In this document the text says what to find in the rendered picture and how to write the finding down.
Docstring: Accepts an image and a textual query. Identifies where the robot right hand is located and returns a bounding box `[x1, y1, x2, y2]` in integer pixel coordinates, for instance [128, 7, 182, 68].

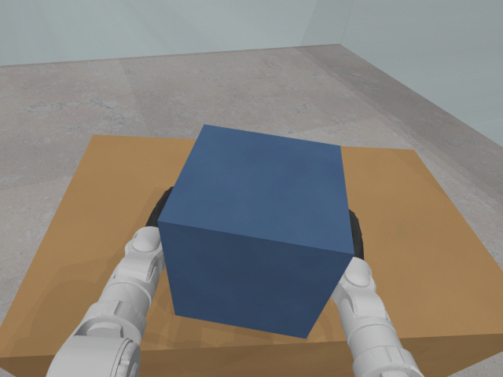
[349, 209, 364, 260]

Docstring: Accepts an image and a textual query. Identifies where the robot left hand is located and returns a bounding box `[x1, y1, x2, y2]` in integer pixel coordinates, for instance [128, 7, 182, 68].
[145, 186, 174, 228]

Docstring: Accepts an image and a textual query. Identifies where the robot left upper arm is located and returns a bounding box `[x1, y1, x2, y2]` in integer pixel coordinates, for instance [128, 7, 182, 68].
[50, 335, 141, 377]

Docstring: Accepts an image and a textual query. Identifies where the carton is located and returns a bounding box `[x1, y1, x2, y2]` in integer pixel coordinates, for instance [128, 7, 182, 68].
[157, 124, 354, 339]

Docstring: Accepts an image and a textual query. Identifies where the pedestal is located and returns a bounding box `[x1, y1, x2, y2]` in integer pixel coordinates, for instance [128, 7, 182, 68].
[0, 134, 503, 377]

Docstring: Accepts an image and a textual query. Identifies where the right robot forearm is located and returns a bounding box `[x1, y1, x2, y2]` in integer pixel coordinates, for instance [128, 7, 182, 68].
[331, 257, 424, 377]

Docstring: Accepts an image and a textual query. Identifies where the left robot forearm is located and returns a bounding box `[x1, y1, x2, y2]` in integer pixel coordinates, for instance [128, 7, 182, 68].
[46, 226, 165, 377]

